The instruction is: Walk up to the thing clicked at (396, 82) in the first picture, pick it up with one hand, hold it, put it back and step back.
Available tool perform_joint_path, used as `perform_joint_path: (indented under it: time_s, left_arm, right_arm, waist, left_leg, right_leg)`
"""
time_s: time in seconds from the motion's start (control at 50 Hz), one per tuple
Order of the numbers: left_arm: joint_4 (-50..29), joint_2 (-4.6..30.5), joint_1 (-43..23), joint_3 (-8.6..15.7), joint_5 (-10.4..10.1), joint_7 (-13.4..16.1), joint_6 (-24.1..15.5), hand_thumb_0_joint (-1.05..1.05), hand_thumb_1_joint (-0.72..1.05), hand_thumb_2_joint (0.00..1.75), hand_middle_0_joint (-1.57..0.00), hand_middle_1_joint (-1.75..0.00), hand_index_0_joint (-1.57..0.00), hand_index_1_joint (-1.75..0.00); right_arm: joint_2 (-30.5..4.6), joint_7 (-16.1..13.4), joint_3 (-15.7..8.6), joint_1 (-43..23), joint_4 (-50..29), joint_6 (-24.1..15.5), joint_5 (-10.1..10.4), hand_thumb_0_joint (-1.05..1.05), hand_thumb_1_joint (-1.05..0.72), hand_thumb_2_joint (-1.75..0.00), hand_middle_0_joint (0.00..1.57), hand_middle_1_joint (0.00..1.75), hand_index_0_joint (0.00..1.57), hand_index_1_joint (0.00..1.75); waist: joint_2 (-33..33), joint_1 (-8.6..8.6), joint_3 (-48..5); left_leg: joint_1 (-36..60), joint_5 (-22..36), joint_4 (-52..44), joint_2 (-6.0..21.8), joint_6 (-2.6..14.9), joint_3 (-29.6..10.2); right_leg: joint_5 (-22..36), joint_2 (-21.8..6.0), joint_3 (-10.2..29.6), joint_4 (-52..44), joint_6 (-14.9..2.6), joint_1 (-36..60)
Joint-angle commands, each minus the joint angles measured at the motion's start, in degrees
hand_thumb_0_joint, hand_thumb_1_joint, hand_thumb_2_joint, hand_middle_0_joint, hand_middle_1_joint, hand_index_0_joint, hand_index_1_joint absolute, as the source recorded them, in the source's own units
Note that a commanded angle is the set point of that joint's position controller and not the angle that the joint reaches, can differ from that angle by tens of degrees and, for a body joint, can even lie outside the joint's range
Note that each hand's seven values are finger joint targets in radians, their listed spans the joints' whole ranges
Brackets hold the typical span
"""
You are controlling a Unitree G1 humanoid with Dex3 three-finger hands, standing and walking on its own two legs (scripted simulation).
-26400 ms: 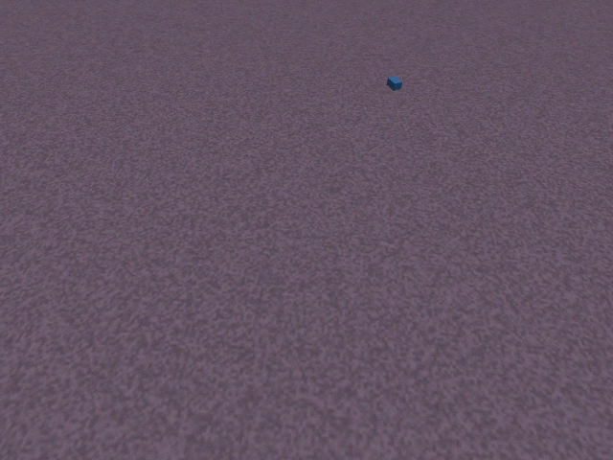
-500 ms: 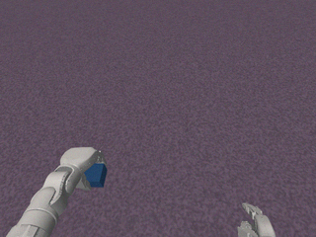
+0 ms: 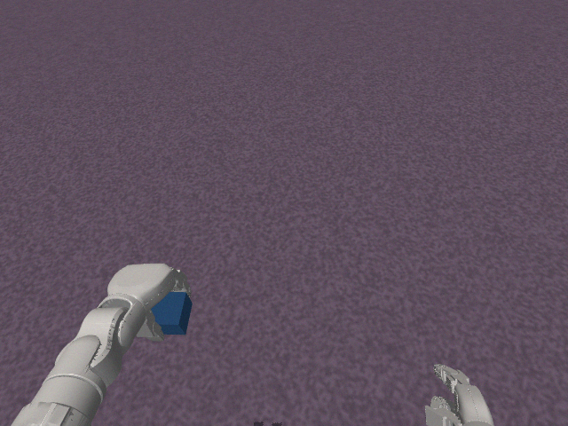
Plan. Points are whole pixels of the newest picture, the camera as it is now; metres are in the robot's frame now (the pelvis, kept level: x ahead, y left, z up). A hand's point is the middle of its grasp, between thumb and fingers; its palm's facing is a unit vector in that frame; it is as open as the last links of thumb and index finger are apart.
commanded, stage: hold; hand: left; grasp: from above
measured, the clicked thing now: (161, 313) +0.30 +0.22 -0.06
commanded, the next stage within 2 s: crouch in 0.04 s
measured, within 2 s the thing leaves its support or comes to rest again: neither
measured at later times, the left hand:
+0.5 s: hand (161, 324) +0.29 +0.23 -0.09, palm faces -0.45 -0.01 -0.90, open 8.2 cm
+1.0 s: hand (192, 345) +0.34 +0.25 -0.34, palm faces -0.43 +0.05 -0.90, open 8.3 cm
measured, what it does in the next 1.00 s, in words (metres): lowers itself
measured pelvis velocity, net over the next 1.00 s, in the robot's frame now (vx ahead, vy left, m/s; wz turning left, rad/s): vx -0.06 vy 0.01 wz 0.00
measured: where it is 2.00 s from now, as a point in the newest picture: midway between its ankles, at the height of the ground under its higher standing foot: outside the picture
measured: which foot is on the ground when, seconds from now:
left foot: down 0.00-1.00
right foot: down 0.00-1.00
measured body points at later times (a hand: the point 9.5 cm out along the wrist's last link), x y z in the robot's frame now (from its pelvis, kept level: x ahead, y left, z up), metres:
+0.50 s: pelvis +0.00 +0.00 -0.02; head +0.04 -0.01 +0.43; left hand +0.31 +0.23 -0.04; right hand +0.15 -0.26 -0.14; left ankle +0.01 +0.12 -0.74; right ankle +0.02 -0.13 -0.74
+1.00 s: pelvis -0.06 +0.01 -0.22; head +0.09 +0.03 +0.20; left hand +0.36 +0.24 -0.29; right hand -0.01 -0.27 -0.35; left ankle +0.01 +0.13 -0.74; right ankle +0.02 -0.13 -0.74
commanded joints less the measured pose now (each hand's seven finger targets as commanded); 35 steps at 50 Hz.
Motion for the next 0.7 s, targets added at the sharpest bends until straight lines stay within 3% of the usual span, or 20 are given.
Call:
perform_joint_path:
  time_s: [0.0,0.06,0.1,0.14,0.26,0.4,0.46,0.52,0.56,0.6,0.68]
  left_arm:
    - [-11.0,12.1,-16.6,6.8,0.2,2.3,-0.1,0.00,0.75,0.43,-1.15,-0.28,-1.15,-0.28]
    - [-10.6,10.7,-17.9,5.2,-0.4,2.2,-0.3,0.00,0.78,0.40,-1.17,-0.28,-1.18,-0.27]
    - [-9.9,11.5,-16.1,6.6,-0.2,2.6,-0.2,0.00,0.78,0.40,-1.15,-0.29,-1.17,-0.28]
    - [-10.9,11.2,-16.2,6.0,0.2,2.6,-0.3,0.00,0.79,0.32,-1.05,-0.32,-1.11,-0.25]
    - [-6.6,9.4,-11.6,6.0,1.4,4.3,-1.1,0.00,0.77,0.37,-1.15,-0.29,-1.16,-0.28]
    - [1.8,9.1,-18.3,7.1,6.0,12.7,-3.7,0.00,0.80,0.39,-1.18,-0.27,-1.18,-0.27]
    - [6.1,7.8,-24.1,5.0,8.7,16.3,-3.6,0.00,0.82,0.42,-1.19,-0.30,-1.20,-0.29]
    - [12.8,6.9,-25.9,4.9,9.9,19.6,-3.5,0.00,0.85,0.39,-1.21,-0.29,-1.22,-0.28]
    - [16.9,5.8,-29.5,3.9,10.9,21.5,-3.4,0.00,0.82,0.40,-1.20,-0.29,-1.21,-0.28]
    - [18.0,7.2,-32.3,4.8,11.7,23.3,-3.1,0.00,0.83,0.40,-1.19,-0.30,-1.21,-0.29]
    - [22.1,9.2,-36.1,6.3,12.9,25.5,-2.5,0.00,0.83,0.43,-1.19,-0.34,-1.21,-0.32]
  right_arm:
    - [-7.0,-0.7,-2.6,-5.2,-8.1,-2.2,-0.2,0.00,-0.90,-0.90,0.20,0.30,0.20,0.30]
    - [-7.0,-0.7,-2.7,-5.2,-7.9,-2.1,-0.2,0.00,-0.90,-0.90,0.20,0.30,0.20,0.30]
    - [-7.3,-0.6,-2.9,-4.6,-7.8,-2.0,-0.2,0.00,-0.90,-0.90,0.20,0.30,0.20,0.30]
    - [-7.2,-0.5,-3.0,-4.6,-7.9,-1.9,-0.2,0.00,-0.87,-0.89,0.20,0.30,0.20,0.30]
    - [-6.7,-0.3,-2.9,-4.5,-7.9,-1.1,-0.2,0.00,-0.90,-0.90,0.20,0.30,0.20,0.30]
    - [-7.5,0.9,-4.1,-1.4,-5.5,0.0,-2.0,0.00,-0.90,-0.90,0.20,0.30,0.20,0.30]
    - [-7.9,1.5,-5.1,0.5,-4.8,0.0,-2.9,0.00,-0.90,-0.90,0.20,0.30,0.20,0.30]
    - [-8.3,2.2,-5.8,2.8,-4.7,-0.1,-3.5,0.00,-0.90,-0.90,0.20,0.30,0.20,0.30]
    - [-8.8,2.7,-6.0,3.2,-4.6,-0.6,-4.0,0.00,-0.90,-0.90,0.20,0.30,0.20,0.30]
    - [-9.1,2.9,-6.4,3.8,-4.6,-1.1,-4.4,0.00,-0.90,-0.90,0.20,0.30,0.20,0.30]
    - [-9.5,3.0,-6.6,4.8,-4.0,-2.3,-5.3,0.00,-0.90,-0.90,0.20,0.30,0.20,0.30]
  waist:
    - [-2.4,0.43,-14.9]
    - [-1.8,-0.19,-14.2]
    - [-2.0,0.40,-14.9]
    - [-1.6,0.27,-15.6]
    - [-4.2,0.08,-12.1]
    - [-2.9,-1.80,-15.9]
    - [-2.6,-3.29,-19.9]
    - [-2.6,-3.55,-21.8]
    - [-3.0,-4.65,-22.8]
    - [-0.6,-3.87,-26.7]
    - [0.8,-4.64,-30.8]
  left_leg:
    - [7.2,11.2,-3.0,-2.1,1.32,0.4]
    - [7.9,11.2,-3.3,-1.8,1.11,0.2]
    - [7.9,12.0,-3.3,-1.7,1.06,0.2]
    - [8.4,13.4,-3.0,-1.9,1.11,0.4]
    - [5.2,11.8,-1.6,-2.2,1.30,0.5]
    - [-3.5,11.4,9.0,-2.1,0.80,0.5]
    - [-9.7,9.9,16.5,-2.2,0.89,0.4]
    - [-17.4,6.5,23.2,-2.1,0.91,0.2]
    - [-24.0,3.3,27.8,-1.9,1.22,-0.3]
    - [-27.8,0.3,31.2,-2.1,1.05,-0.3]
    - [-37.6,-5.5,38.3,-2.2,1.26,-1.1]
  right_leg:
    - [10.0,1.7,-1.1,-5.3,-0.96,3.2]
    - [9.7,1.9,-1.2,-5.1,-1.20,2.5]
    - [10.1,2.0,-1.4,-5.0,-1.29,3.4]
    - [11.9,1.8,-1.3,-4.9,-1.21,3.8]
    - [10.8,1.4,-1.3,-4.4,-0.97,1.4]
    - [10.7,1.7,-1.6,5.6,-1.23,-8.3]
    - [9.6,1.7,-1.6,12.1,-1.24,-15.5]
    - [6.0,1.8,-1.9,18.0,-1.68,-22.4]
    - [3.2,1.8,-2.1,22.2,-1.74,-28.0]
    - [0.1,2.0,-2.5,26.5,-2.12,-32.0]
    - [-5.1,2.1,-3.1,34.3,-2.54,-41.2]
